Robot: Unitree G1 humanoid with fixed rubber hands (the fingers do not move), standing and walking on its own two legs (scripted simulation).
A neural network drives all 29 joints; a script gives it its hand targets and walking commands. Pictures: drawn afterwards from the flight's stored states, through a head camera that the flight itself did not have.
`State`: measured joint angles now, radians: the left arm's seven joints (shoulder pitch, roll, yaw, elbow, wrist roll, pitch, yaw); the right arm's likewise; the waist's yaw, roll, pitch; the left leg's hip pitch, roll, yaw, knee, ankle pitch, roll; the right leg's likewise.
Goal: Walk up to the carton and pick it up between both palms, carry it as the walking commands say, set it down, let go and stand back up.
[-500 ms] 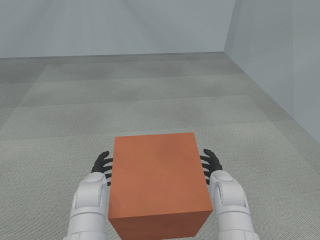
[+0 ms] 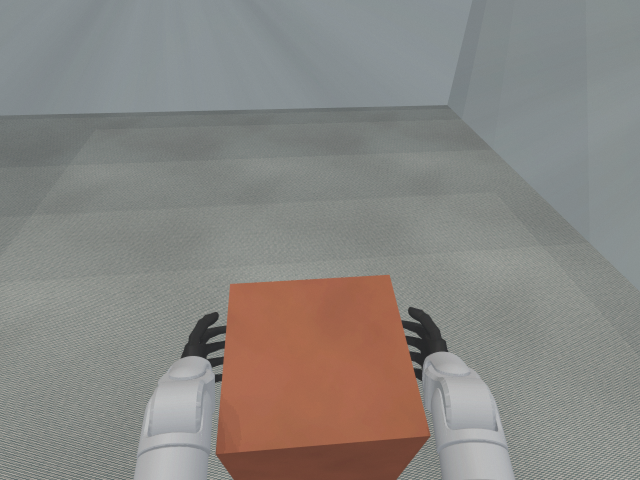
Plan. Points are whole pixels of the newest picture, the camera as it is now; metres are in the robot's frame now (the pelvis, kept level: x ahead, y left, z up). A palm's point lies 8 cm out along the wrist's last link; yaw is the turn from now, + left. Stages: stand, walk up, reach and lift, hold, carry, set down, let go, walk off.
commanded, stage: reach and lift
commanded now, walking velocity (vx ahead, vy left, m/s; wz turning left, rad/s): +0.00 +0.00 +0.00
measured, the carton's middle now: (315, 391) +0.28 +0.00 -0.02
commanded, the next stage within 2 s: hold in 0.04 s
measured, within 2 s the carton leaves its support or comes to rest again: neither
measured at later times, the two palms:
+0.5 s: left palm (193, 376) +0.27 +0.16 +0.04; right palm (434, 370) +0.27 -0.15 +0.05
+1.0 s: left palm (123, 415) +0.22 +0.22 +0.05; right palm (389, 398) +0.23 -0.08 +0.05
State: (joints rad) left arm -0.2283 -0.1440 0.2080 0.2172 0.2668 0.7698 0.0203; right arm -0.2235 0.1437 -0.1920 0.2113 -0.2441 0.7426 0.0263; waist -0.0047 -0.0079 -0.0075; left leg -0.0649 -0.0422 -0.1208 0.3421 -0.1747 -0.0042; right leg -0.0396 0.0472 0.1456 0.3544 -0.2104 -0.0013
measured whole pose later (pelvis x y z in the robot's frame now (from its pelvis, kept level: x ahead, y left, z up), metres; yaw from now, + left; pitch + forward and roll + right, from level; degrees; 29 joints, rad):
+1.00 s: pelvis -0.06 +0.05 -0.02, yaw +1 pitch +3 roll +0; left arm -0.19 -0.11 0.15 -0.25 0.10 1.08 0.10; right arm -0.17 0.14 -0.09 -0.26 -0.11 1.05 -0.07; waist 0.02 0.00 -0.04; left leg -0.46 -0.03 0.10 0.60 -0.20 0.09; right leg -0.54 -0.04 -0.01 1.01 -0.54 0.02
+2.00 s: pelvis -0.13 +0.08 -0.02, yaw +0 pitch +3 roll -1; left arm -0.16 -0.13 0.12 -0.27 0.13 1.22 0.10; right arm -0.16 0.13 -0.11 -0.28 -0.11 1.21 -0.06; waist 0.00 0.02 -0.12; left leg -0.44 0.08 0.20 0.48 -0.09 0.05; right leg -0.30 -0.03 -0.18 0.55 -0.30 -0.03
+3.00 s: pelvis -0.10 +0.05 -0.02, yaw -1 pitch +2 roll +0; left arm -0.12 -0.13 0.11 -0.29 0.13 1.18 0.10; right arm -0.13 0.13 -0.09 -0.29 -0.11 1.17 -0.06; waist 0.00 0.00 -0.10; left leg -0.40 0.10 0.19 0.51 -0.14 0.01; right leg -0.24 -0.02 -0.18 0.56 -0.36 -0.06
